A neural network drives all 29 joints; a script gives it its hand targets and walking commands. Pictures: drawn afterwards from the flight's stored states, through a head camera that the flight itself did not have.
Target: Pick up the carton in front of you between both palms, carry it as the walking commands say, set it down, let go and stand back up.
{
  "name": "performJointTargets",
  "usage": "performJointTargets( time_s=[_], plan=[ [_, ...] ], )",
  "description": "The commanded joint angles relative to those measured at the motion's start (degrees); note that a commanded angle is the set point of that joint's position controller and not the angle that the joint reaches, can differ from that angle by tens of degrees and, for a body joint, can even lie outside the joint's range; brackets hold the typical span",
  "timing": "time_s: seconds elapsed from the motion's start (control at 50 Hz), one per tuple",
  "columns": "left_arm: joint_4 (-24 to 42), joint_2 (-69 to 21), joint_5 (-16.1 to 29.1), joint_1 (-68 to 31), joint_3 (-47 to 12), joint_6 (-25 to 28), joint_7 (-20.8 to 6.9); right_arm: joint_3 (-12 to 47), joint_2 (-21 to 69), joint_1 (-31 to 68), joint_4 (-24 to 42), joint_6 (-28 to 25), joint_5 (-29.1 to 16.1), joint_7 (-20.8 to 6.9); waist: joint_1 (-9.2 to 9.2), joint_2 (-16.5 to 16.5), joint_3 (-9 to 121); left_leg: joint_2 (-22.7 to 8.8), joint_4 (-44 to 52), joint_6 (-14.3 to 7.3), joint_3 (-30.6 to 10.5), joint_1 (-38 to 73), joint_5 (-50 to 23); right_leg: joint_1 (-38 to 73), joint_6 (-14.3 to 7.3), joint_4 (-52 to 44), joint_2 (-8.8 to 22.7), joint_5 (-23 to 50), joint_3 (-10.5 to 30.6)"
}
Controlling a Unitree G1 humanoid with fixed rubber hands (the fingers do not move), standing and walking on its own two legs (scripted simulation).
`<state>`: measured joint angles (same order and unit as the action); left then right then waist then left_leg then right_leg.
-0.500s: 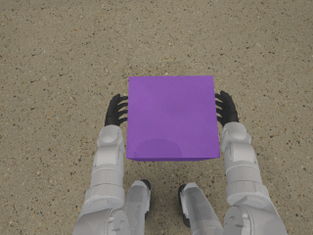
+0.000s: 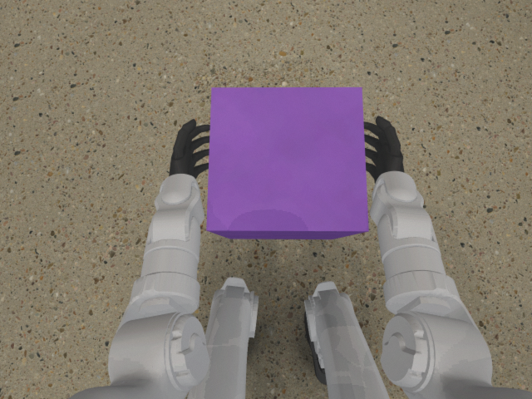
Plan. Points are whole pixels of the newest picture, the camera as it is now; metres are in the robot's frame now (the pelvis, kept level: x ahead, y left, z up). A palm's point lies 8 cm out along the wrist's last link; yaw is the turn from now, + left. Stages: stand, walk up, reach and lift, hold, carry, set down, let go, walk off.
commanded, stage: set down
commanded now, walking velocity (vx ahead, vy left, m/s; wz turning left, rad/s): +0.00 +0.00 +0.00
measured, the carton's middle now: (283, 177) +0.45 +0.00 -0.16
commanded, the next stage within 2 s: none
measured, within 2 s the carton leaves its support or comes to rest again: rests again in 1.34 s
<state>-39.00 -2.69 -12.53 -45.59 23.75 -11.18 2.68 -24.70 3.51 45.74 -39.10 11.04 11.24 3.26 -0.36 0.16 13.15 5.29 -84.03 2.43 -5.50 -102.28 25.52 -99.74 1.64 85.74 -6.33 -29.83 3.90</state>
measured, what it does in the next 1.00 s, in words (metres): lowers itself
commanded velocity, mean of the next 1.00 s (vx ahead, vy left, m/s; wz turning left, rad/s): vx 0.00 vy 0.00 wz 0.00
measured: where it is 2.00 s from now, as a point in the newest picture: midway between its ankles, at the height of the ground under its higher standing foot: (277, 351)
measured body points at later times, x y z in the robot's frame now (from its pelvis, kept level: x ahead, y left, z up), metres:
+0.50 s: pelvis -0.03 +0.01 -0.13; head +0.29 +0.02 +0.19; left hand +0.48 +0.16 -0.26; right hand +0.48 -0.15 -0.25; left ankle +0.09 +0.13 -0.54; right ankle +0.06 -0.12 -0.54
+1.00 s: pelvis -0.03 +0.00 -0.19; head +0.32 +0.00 +0.10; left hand +0.50 +0.16 -0.35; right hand +0.50 -0.14 -0.35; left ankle +0.09 +0.12 -0.54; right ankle +0.06 -0.12 -0.54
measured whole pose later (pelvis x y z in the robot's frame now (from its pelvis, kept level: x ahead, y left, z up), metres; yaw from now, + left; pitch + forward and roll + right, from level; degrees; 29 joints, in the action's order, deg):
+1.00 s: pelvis -0.03 +0.00 -0.19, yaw -2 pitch +42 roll +0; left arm -52.9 10.1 -1.8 -71.1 18.2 -9.7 6.1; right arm -16.8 -7.7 71.3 -52.4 9.7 0.6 9.1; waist 1.7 1.0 -8.2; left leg 6.0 -122.1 4.2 -3.7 -131.6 32.6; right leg -129.6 3.7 123.9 -10.1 -36.6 2.4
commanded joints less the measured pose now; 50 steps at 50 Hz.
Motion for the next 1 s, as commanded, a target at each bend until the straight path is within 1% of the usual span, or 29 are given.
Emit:
performJointTargets(
  time_s=[0.0, 0.14, 0.26, 0.4, 0.5, 0.6, 0.68, 0.7, 0.72, 0.76, 0.82, 0.88, 0.98],
  plan=[
    [-1.5, -49.7, 5.2, -32.2, -28.3, 1.6, -9.1, 28.8, 49.3, 32.0, -1.7, -1.6, -5.2, -10.0, -0.19, -0.9, 48.1, 4.6, 1.6, 0.0, 6.4, 29.6, -15.9, 18.4, 1.1, -5.1, -3.9, 16.7, -4.8],
    [-0.1, -47.9, 7.9, -39.3, -30.1, 1.5, -7.2, 30.4, 47.4, 39.1, -0.5, -1.7, -7.9, -8.9, 0.07, -1.3, 53.0, 4.7, -5.0, 0.6, 7.2, 27.1, -15.0, 13.6, 1.3, 2.0, -4.4, 15.0, -6.3],
    [-0.9, -46.3, 8.9, -45.2, -29.6, 0.8, -6.6, 29.2, 45.6, 44.8, -1.5, -0.9, -8.7, -8.8, 0.22, -1.7, 53.0, 4.4, -9.7, 0.8, 7.9, 23.7, -12.7, 8.5, 1.2, 7.1, -4.6, 12.1, -7.2],
    [-3.6, -44.2, 8.9, -50.9, -27.6, 0.2, -7.1, 26.4, 43.8, 50.4, -4.4, -0.2, -8.5, -9.4, 0.55, -1.9, 51.0, 4.0, -14.9, 0.7, 8.6, 18.6, -11.2, 2.5, 1.0, 12.6, -4.4, 10.2, -7.9],
    [-5.2, -42.4, 9.6, -54.6, -26.9, 0.3, -7.7, 25.8, 42.2, 54.3, -5.9, -0.4, -9.2, -9.6, 0.85, -1.7, 50.2, 3.5, -18.8, 0.5, 9.0, 15.6, -11.3, -0.1, 1.1, 16.4, -4.2, 10.2, -8.3],
    [-6.1, -40.4, 11.2, -58.1, -27.5, 0.8, -8.4, 27.1, 40.8, 58.0, -6.6, -0.9, -10.9, -9.4, 1.30, -1.2, 50.0, 3.0, -22.9, 0.3, 9.3, 13.6, -12.3, -1.0, 1.2, 20.3, -3.9, 10.9, -8.5],
    [-5.9, -39.3, 13.3, -60.8, -28.9, 1.3, -9.0, 29.2, 40.2, 61.0, -6.0, -1.5, -13.0, -9.1, 1.75, -0.9, 51.0, 2.6, -26.4, 0.1, 9.5, 12.9, -13.9, -0.6, 1.2, 23.5, -3.7, 12.4, -8.5],
    [-4.3, -39.3, 14.2, -62.5, -29.6, 1.5, -9.2, 30.0, 40.3, 62.2, -5.1, -1.7, -13.7, -9.0, 2.15, -0.3, 51.8, 2.5, -26.8, 0.0, 9.6, 11.2, -13.8, 0.2, 0.9, 24.2, -3.5, 12.8, -8.2],
    [-3.5, -39.5, 15.0, -63.1, -29.9, 1.6, -9.4, 31.0, 40.7, 62.6, -4.7, -1.7, -14.1, -8.8, 2.28, 1.1, 51.8, 2.4, -27.3, -0.1, 9.5, 10.2, -14.7, 0.9, 0.9, 24.9, -3.5, 14.1, -8.3],
    [-2.8, -39.4, 16.2, -63.2, -30.5, 1.9, -9.9, 33.1, 42.0, 63.6, -2.9, -2.0, -15.1, -8.5, 2.50, 3.2, 52.2, 2.4, -28.7, -0.5, 9.0, 10.6, -17.0, 1.4, 1.2, 26.0, -3.6, 16.6, -8.6],
    [-4.8, -40.3, 16.4, -60.5, -30.5, 2.0, -10.3, 34.7, 43.5, 62.7, -2.5, -2.3, -16.6, -8.5, 3.48, 2.8, 50.0, 2.3, -30.3, -0.8, 9.2, 10.5, -19.5, 0.4, 1.2, 26.9, -3.7, 18.6, -8.1],
    [-7.3, -40.2, 15.7, -57.9, -29.2, 2.2, -11.0, 33.7, 43.4, 60.2, -4.8, -2.5, -15.9, -8.6, 3.86, 2.8, 45.7, 2.3, -31.1, -0.8, 9.4, 7.4, -18.9, -0.7, 1.0, 27.2, -3.8, 18.6, -7.5],
    [-9.6, -38.5, 14.9, -57.4, -27.4, 2.8, -11.9, 30.3, 41.4, 58.2, -8.5, -3.1, -14.0, -8.3, 3.33, 2.2, 39.5, 2.1, -31.7, -1.0, 9.1, 2.4, -16.1, -2.7, 0.4, 27.4, -3.8, 17.2, -6.8]
  ],
)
